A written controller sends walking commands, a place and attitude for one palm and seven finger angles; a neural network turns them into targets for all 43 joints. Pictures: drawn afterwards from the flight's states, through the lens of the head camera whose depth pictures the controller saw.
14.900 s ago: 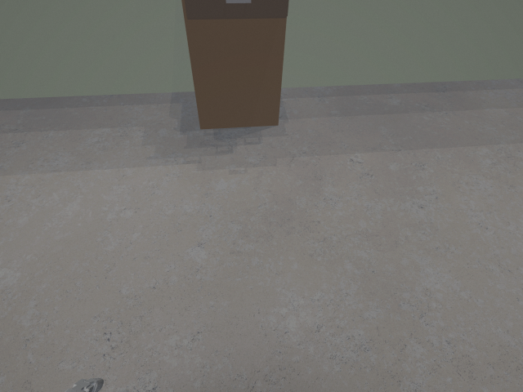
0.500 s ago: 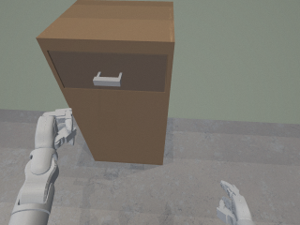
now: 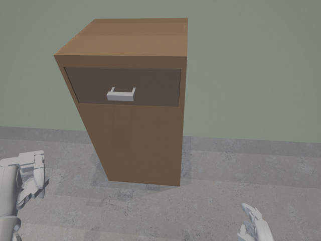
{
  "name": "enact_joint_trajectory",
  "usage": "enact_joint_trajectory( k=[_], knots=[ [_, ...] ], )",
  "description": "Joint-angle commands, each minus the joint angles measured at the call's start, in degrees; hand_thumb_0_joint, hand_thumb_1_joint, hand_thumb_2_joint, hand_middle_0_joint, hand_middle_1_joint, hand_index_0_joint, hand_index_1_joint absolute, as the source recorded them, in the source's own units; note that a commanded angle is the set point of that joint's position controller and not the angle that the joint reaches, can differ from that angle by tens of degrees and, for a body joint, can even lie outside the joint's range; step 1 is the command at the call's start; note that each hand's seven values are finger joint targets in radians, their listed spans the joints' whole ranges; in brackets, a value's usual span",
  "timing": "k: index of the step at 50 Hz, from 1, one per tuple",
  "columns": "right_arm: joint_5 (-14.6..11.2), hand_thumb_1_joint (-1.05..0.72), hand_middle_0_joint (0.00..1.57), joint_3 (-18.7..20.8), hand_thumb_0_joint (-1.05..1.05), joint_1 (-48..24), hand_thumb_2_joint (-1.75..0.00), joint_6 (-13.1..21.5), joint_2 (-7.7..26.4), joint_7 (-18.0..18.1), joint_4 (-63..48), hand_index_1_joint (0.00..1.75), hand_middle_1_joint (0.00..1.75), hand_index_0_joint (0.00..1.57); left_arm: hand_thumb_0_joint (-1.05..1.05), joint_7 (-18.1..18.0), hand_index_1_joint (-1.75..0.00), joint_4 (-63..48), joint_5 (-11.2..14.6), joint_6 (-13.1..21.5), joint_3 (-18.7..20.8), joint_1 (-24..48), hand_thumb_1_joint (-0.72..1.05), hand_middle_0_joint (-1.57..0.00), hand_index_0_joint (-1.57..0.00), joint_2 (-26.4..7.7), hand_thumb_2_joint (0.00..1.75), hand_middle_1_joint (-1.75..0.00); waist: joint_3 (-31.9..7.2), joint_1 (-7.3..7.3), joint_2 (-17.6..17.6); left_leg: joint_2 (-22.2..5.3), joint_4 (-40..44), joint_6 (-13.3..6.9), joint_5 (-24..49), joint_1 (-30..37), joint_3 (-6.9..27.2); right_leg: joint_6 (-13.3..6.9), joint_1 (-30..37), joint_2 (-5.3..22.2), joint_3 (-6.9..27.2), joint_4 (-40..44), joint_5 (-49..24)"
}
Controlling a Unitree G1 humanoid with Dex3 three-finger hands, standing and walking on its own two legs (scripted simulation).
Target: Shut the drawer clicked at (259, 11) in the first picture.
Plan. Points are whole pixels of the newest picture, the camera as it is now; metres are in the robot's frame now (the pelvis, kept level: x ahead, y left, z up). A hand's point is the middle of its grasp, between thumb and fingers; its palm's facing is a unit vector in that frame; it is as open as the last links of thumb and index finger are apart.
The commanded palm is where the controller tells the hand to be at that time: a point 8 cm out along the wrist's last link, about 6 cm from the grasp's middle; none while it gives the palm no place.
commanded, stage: draw the hand back to the body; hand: left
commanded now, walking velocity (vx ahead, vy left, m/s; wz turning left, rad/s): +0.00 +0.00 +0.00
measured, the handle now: (122, 92) +0.64 +0.25 +0.02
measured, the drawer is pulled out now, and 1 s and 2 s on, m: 0.00 0.00 0.00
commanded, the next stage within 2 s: step back with the hand held close in 0.12 s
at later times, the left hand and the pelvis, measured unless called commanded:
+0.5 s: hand (45, 178) +0.18 +0.25 +0.15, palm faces +0.33 -0.81 -0.48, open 3.2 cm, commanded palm +0.12 +0.29 +0.17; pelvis -0.01 +0.01 +0.00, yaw +1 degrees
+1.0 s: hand (12, 213) +0.11 +0.27 +0.15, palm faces +0.38 -0.81 -0.44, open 3.2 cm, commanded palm +0.05 +0.31 +0.17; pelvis -0.08 +0.03 -0.02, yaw +1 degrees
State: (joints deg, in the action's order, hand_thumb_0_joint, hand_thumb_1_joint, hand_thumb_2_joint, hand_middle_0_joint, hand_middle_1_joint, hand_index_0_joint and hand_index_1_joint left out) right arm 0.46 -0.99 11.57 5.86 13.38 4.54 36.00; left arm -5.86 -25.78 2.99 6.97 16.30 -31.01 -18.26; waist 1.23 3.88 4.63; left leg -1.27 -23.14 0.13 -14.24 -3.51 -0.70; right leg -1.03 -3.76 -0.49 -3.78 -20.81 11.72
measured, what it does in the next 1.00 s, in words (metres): shifts its weight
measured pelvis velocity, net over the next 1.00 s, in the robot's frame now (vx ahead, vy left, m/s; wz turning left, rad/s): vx -0.08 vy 0.03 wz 0.01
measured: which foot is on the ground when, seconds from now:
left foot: down 0.00-1.00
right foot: down 0.00-1.00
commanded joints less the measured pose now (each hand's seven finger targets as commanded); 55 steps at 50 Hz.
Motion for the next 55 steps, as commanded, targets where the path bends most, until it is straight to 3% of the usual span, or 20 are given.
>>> enact_joint_trajectory(
  k=[1,7,9,12,13,14,17,20,23,27,32,40,42,44,46,49,51,52,54,55],
  knots=[
    [-0.20,-0.90,0.20,1.49,0.00,-8.32,-0.90,4.33,4.88,1.03,-9.07,0.30,0.30,0.20,0.00,-0.93,-1.60,-9.60,-0.02,3.43,4.97,8.43,0.90,-1.40,-1.40,-8.56,0.90,-1.60,2.47,-1.08,-3.77,1.04,3.66,-1.81,3.47,-2.69,0.12,0.45,-4.54,0.58,2.71,6.88,2.84],
    [0.07,-0.90,0.20,1.40,0.00,-8.50,-0.90,5.34,4.54,1.42,-8.79,0.30,0.30,0.20,0.00,-1.43,-1.60,-10.80,-0.39,4.10,5.33,8.87,0.90,-1.40,-1.40,-8.79,0.90,-1.60,-1.98,-0.20,-0.48,1.30,3.51,-1.86,5.28,-0.91,0.24,0.13,-1.66,0.97,2.75,5.47,0.89],
    [0.34,-0.90,0.20,1.33,0.00,-8.41,-0.90,5.60,4.54,1.37,-8.78,0.30,0.30,0.20,0.00,-1.57,-1.60,-11.21,-0.27,4.01,6.02,7.72,0.90,-1.40,-1.40,-9.37,0.90,-1.60,-3.61,0.21,-1.68,1.37,3.13,-1.86,8.04,-0.77,0.27,0.17,0.03,1.00,2.66,4.62,-2.83],
    [0.29,-0.90,0.20,1.15,0.00,-8.72,-0.90,5.46,4.33,1.18,-8.82,0.30,0.30,0.20,0.00,-1.20,-1.60,-10.34,-0.12,3.64,5.80,7.52,0.90,-1.40,-1.40,-8.84,0.90,-1.60,-0.89,0.13,-2.15,1.16,3.72,-1.57,7.78,-1.87,0.48,0.22,-0.51,0.68,2.48,4.95,-2.72],
    [-0.04,-0.90,0.20,1.55,0.00,-7.39,-0.90,3.40,6.04,0.58,-10.94,0.30,0.30,0.20,0.00,-1.32,-1.60,-13.24,-0.18,5.55,12.01,9.76,0.90,-1.40,-1.40,-13.98,0.90,-1.60,3.32,-2.48,-4.36,0.49,1.21,-2.73,5.44,-7.33,2.01,0.40,-7.16,3.54,7.20,8.03,-3.03],
    [0.09,-0.90,0.20,1.78,0.00,-7.24,-0.90,2.00,5.14,0.35,-9.84,0.30,0.30,0.20,0.00,-0.89,-1.60,-8.75,-0.38,5.54,9.54,4.62,0.90,-1.40,-1.40,-10.53,0.90,-1.60,2.32,-2.71,-6.94,0.51,-0.13,-2.60,5.78,-6.72,2.32,0.18,-8.02,4.74,6.58,8.58,-1.90],
    [0.27,-0.90,0.20,2.32,0.00,-7.17,-0.90,0.11,5.55,0.12,-10.70,0.30,0.30,0.20,0.00,-0.73,-1.60,-11.14,-0.52,6.95,8.33,0.76,0.90,-1.40,-1.40,-9.43,0.90,-1.60,-1.82,-3.15,-2.08,0.34,-0.51,-2.20,8.50,-6.96,2.19,0.02,-7.59,5.41,5.34,6.34,-5.48],
    [0.03,-0.90,0.20,2.89,0.00,-7.18,-0.90,-1.01,5.87,0.36,-11.68,0.30,0.30,0.20,0.00,-1.05,-1.60,-13.10,-0.23,7.47,9.00,-2.07,0.90,-1.40,-1.40,-10.15,0.90,-1.60,-6.64,-3.22,-0.64,-0.35,0.49,-1.94,14.94,-7.27,2.63,0.52,-4.19,4.58,3.34,2.23,-12.09],
    [-0.32,-0.90,0.20,3.58,0.00,-6.70,-0.90,-2.06,5.85,0.56,-12.74,0.30,0.30,0.20,0.00,-1.54,-1.60,-14.94,0.02,7.73,10.90,-4.01,0.90,-1.40,-1.40,-11.73,0.90,-1.60,-11.39,-3.13,-2.10,-1.18,0.21,-1.53,23.34,-7.39,3.19,1.04,-1.11,3.72,2.13,-2.24,-19.15],
    [-0.59,-0.90,0.20,4.06,0.00,-6.91,-0.90,-2.94,5.90,0.78,-13.89,0.30,0.30,0.20,0.00,-1.72,-1.60,-16.19,0.11,7.50,11.56,-5.79,0.90,-1.40,-1.40,-12.30,0.90,-1.60,-12.86,-2.99,-1.63,-2.08,-0.36,-1.17,28.24,-8.85,3.64,1.40,-0.66,3.24,1.77,-6.05,-22.53],
    [-0.89,-0.90,0.20,4.29,0.00,-6.89,-0.90,-3.16,6.12,0.90,-14.50,0.30,0.30,0.20,0.00,-1.91,-1.60,-16.56,-0.10,7.52,11.49,-6.29,0.90,-1.40,-1.40,-12.02,0.90,-1.60,-11.03,-3.16,-2.09,-3.23,0.78,-1.97,20.31,-14.67,4.63,1.70,-1.37,3.06,2.71,-8.20,-17.23],
    [-0.64,-0.90,0.20,4.12,0.00,-6.37,-0.90,-1.75,6.48,1.10,-14.91,0.30,0.30,0.20,0.00,-2.72,-1.60,-18.69,-1.35,8.92,12.50,-3.95,0.90,-1.40,-1.40,-12.83,0.90,-1.60,-6.54,-3.95,-2.63,-2.88,1.25,-3.89,-8.37,-27.44,5.86,1.04,-2.91,4.37,7.10,-6.52,-2.92],
    [-0.66,-0.90,0.20,3.96,0.00,-5.44,-0.90,-1.36,6.20,1.10,-14.56,0.30,0.30,0.20,0.00,-3.08,-1.60,-18.17,-1.40,9.38,11.91,-3.93,0.90,-1.40,-1.40,-12.15,0.90,-1.60,-5.87,-4.22,-4.97,-1.55,-2.02,-3.33,-10.79,-25.19,5.19,0.21,-8.04,5.84,8.63,-3.25,3.22],
    [-0.60,-0.90,0.20,3.98,0.00,-4.66,-0.90,-0.92,6.33,1.18,-13.82,0.30,0.30,0.20,0.00,-3.66,-1.60,-19.09,-1.40,10.10,11.39,-2.89,0.90,-1.40,-1.40,-12.21,0.90,-1.60,-5.65,-4.62,-5.02,-0.39,-6.79,-2.65,-11.39,-20.71,4.61,-0.81,-14.98,7.50,9.95,0.16,9.64],
    [-0.46,-0.90,0.20,3.79,0.00,-4.53,-0.90,-0.68,6.07,1.54,-13.35,0.30,0.30,0.20,0.00,-4.17,-1.60,-19.47,-1.21,10.39,11.41,-2.51,0.90,-1.40,-1.40,-12.53,0.90,-1.60,-5.36,-4.74,-6.14,-0.26,-8.03,-1.95,-10.38,-17.15,4.76,-1.16,-19.65,8.05,9.33,1.47,13.42],
    [-0.31,-0.90,0.20,3.54,0.00,-4.65,-0.90,-0.05,6.67,2.03,-13.09,0.30,0.30,0.20,0.00,-4.73,-1.60,-19.46,-1.54,11.02,11.22,-2.08,0.90,-1.40,-1.40,-12.27,0.90,-1.60,-3.97,-4.81,-0.35,-3.30,-1.52,-2.93,-15.73,-21.45,8.49,0.37,-18.09,4.65,6.26,-2.69,16.10],
    [-0.09,-0.90,0.20,3.38,0.00,-5.66,-0.90,0.80,7.34,2.40,-13.69,0.30,0.30,0.20,0.00,-4.54,-1.60,-19.88,-2.41,11.18,12.15,-2.38,0.90,-1.40,-1.40,-12.07,0.90,-1.60,-4.07,-4.29,8.12,-10.21,13.91,-5.85,-25.44,-36.29,17.40,2.23,-2.99,-1.57,3.19,-18.80,7.25],
    [-0.02,-0.90,0.20,3.54,0.00,-5.49,-0.90,1.04,6.79,2.26,-13.93,0.30,0.30,0.20,0.00,-4.23,-1.60,-20.27,-2.85,11.32,12.14,-2.49,0.90,-1.40,-1.40,-11.87,0.90,-1.60,-5.07,-3.70,9.85,-12.00,15.05,-6.73,-23.47,-38.13,19.42,2.34,-0.29,-2.76,3.19,-24.37,2.84],
    [0.44,-0.90,0.20,3.96,0.00,-5.43,-0.90,1.92,6.17,1.77,-13.82,0.30,0.30,0.20,0.00,-3.71,-1.60,-20.78,-2.95,11.75,12.60,-2.99,0.90,-1.40,-1.40,-12.61,0.90,-1.60,-6.65,-3.44,5.43,-12.40,11.16,-7.92,-13.38,-34.10,17.80,1.95,-1.56,-2.67,5.18,-24.71,4.22],
    [0.56,-0.90,0.20,4.10,0.00,-5.70,-0.90,2.50,6.29,1.58,-13.87,0.30,0.30,0.20,0.00,-3.51,-1.60,-20.37,-2.94,11.98,13.36,-3.88,0.90,-1.40,-1.40,-13.00,0.90,-1.60,-6.85,-3.35,5.30,-12.13,10.26,-8.18,-11.61,-34.33,17.04,1.94,-0.68,-2.95,5.54,-23.55,4.79]
  ],
)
